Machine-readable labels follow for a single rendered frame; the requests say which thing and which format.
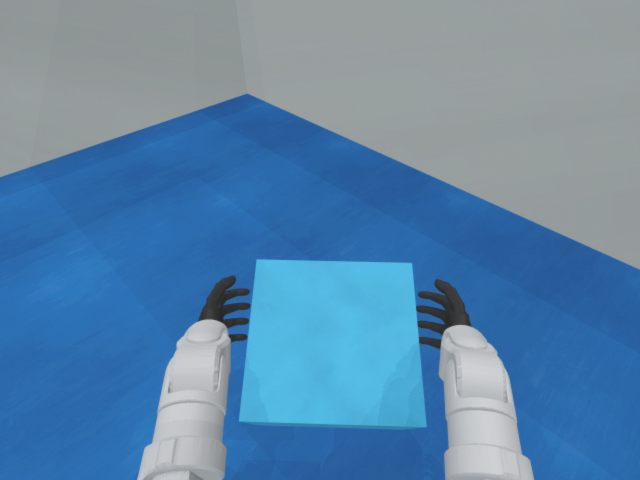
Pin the carton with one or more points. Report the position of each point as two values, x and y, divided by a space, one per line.
333 344

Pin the robot left forearm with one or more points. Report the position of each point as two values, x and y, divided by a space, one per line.
187 441

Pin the robot right hand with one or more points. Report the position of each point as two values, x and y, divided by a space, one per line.
454 313

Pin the robot right forearm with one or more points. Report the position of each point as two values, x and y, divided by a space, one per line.
483 436

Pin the robot left hand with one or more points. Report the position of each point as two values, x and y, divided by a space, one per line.
216 310

